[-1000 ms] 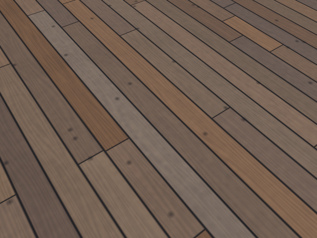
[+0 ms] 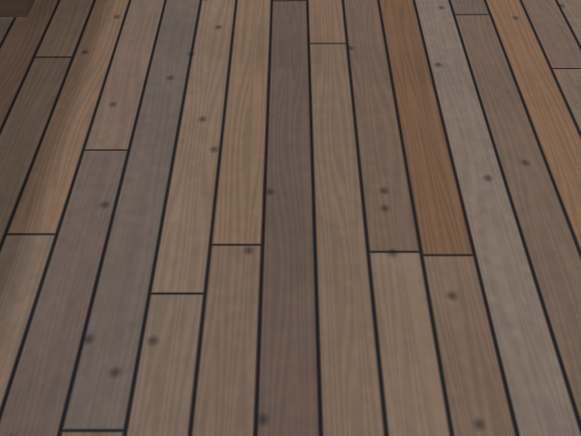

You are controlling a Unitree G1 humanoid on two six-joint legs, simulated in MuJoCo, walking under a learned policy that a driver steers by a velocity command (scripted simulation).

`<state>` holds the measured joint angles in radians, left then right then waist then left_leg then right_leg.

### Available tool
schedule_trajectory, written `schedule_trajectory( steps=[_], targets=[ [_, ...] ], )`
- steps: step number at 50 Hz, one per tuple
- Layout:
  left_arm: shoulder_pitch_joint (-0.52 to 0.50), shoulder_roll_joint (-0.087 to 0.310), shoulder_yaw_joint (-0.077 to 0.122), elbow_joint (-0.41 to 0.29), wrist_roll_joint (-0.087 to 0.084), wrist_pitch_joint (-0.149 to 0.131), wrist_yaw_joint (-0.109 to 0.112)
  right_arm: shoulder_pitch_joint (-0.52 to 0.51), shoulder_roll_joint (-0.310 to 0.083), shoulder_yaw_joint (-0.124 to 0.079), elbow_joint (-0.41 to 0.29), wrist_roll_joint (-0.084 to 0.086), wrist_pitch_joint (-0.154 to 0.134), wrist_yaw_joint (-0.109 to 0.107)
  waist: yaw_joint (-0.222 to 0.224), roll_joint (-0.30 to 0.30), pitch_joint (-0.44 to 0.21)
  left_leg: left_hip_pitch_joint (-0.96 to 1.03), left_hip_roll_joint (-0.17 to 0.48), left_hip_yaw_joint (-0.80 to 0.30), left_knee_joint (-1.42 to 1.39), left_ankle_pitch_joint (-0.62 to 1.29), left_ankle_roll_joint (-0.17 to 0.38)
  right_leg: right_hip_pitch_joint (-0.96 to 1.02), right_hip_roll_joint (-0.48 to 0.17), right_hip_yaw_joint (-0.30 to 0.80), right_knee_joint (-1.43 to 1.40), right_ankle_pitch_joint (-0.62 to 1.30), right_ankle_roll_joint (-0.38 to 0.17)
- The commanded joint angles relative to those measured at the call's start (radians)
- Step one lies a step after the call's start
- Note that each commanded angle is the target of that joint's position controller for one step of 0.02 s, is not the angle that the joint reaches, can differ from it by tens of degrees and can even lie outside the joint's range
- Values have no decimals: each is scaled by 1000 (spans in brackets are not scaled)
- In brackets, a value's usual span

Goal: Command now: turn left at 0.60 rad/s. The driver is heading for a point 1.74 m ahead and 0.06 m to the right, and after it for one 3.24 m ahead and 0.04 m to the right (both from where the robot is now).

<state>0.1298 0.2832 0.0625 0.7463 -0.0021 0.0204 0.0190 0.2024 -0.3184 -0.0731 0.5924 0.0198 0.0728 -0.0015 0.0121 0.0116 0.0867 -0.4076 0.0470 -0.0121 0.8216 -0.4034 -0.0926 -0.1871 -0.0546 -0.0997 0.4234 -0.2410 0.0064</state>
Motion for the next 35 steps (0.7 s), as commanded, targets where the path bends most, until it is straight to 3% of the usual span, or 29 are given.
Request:
schedule_trajectory(
  steps=[1,2,3,4,5,6,7,8,9,10,13,17,21,24,25,26,27,28,29,30,35],
  targets=[
    [-29,225,62,-60,-21,-13,-7,-9,-100,-29,-94,2,-10,10,3,-183,-139,55,-15,55,-163,53,40,114,-254,141,-51,413,-207],
    [-41,222,61,-58,-32,-14,-7,25,-99,-33,-84,1,-8,13,-24,-172,-142,121,-30,74,-273,135,67,92,-245,117,-6,387,-178],
    [-18,195,55,-46,-37,-18,-9,66,-115,-44,-69,-2,-8,10,-41,-138,-152,224,-53,69,-376,228,101,38,-216,78,74,311,-126],
    [41,146,41,-30,-15,-21,-13,107,-180,-66,-65,-1,-12,-1,-40,31,-173,390,24,-74,-439,490,151,-113,-144,-12,267,114,-39],
    [29,72,12,-80,49,-21,-16,100,-292,-81,-104,-9,-21,-17,-3,341,-175,501,298,-453,-410,899,310,-413,2,-39,577,-437,62],
    [-70,132,29,-106,24,-22,-3,126,-257,-70,-111,-48,-50,2,-97,239,-249,404,363,-535,-462,800,461,-448,48,126,751,-472,65],
    [-77,165,41,-100,-5,-15,4,82,-218,-56,-99,-49,-69,9,-70,157,-190,360,307,-427,-482,681,423,-456,18,151,804,-390,52],
    [-56,169,46,-84,-9,-11,9,24,-183,-47,-90,-32,-77,4,-39,127,-153,326,241,-347,-483,575,359,-453,0,159,779,-297,42],
    [-39,171,49,-62,-3,-5,14,-18,-150,-33,-93,-18,-76,-2,-25,106,-141,310,202,-301,-480,544,318,-437,-11,161,754,-233,47],
    [-19,169,49,-54,4,-3,13,-44,-138,-23,-94,-15,-74,-9,-9,116,-143,279,178,-265,-480,589,308,-397,0,149,760,-172,58],
    [14,143,42,-37,-5,-2,7,-48,-108,-5,-86,-30,-77,-19,-2,119,-172,285,153,-222,-491,606,313,-333,15,139,712,-92,78],
    [-18,114,25,-46,-2,-1,5,-43,-107,-2,-60,-33,-75,-21,-26,126,-143,300,148,-240,-498,482,314,-283,-1,146,475,-90,86],
    [-20,116,20,-48,-4,-6,1,-48,-115,-2,-32,-36,-68,-8,-43,130,-107,236,147,-278,-495,372,329,-180,7,132,310,-144,77],
    [14,100,15,-36,-4,-16,-2,-75,-87,11,-9,-26,-69,-1,-17,110,-111,216,132,-298,-462,379,313,-88,18,123,136,-78,59],
    [41,86,9,-26,3,-23,-6,-80,-70,18,3,-20,-70,-1,8,89,-116,196,113,-285,-448,379,285,-11,20,118,-4,54,46],
    [53,101,7,-24,17,-30,-6,-48,-51,25,19,-25,-77,0,7,52,-136,168,85,-274,-438,356,240,78,-12,159,-58,206,28],
    [65,161,15,-31,23,-32,-2,-11,-43,28,27,-45,-87,3,-25,-36,-166,135,28,-221,-387,275,191,150,-96,230,-28,414,-6],
    [31,189,24,-14,9,-32,-4,30,-41,23,34,-47,-92,6,-77,-145,-164,164,-39,-141,-408,193,152,80,-99,225,16,319,-56],
    [6,131,12,-28,4,-34,-11,-18,-61,23,43,-52,-89,4,-36,-117,-149,207,-48,-126,-396,188,127,23,-73,216,-4,186,-61],
    [4,110,5,-24,10,-38,-13,-56,-69,17,39,-46,-85,1,-21,-104,-132,209,-49,-123,-382,202,126,0,-58,205,-13,130,-45],
    [32,100,-9,-4,11,-56,-9,-43,-43,17,59,-38,-64,-11,-12,-59,-107,208,-36,-140,-380,292,143,-12,-29,176,5,125,-18]
  ],
)
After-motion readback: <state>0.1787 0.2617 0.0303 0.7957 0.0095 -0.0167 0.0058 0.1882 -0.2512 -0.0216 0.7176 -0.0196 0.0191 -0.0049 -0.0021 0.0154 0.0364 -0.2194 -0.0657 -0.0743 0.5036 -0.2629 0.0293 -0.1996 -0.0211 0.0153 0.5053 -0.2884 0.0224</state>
